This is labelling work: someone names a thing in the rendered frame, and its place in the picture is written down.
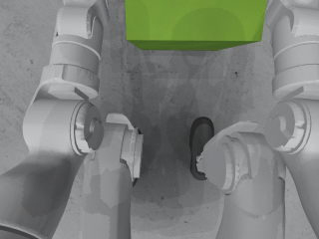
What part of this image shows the right robot thigh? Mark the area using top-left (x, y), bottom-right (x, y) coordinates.
top-left (211, 131), bottom-right (286, 239)

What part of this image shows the right robot shin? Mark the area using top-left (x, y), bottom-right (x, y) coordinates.
top-left (196, 120), bottom-right (286, 185)

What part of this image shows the robot right upper arm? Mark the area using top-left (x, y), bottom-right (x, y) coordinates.
top-left (263, 98), bottom-right (319, 239)

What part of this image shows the robot right forearm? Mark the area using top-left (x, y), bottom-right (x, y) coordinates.
top-left (264, 0), bottom-right (319, 102)

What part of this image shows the carton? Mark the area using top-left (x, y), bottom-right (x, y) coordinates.
top-left (125, 0), bottom-right (267, 51)

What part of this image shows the robot left upper arm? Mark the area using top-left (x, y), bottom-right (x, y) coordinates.
top-left (0, 99), bottom-right (105, 239)

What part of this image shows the robot left forearm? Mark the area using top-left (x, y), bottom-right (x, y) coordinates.
top-left (22, 0), bottom-right (110, 140)

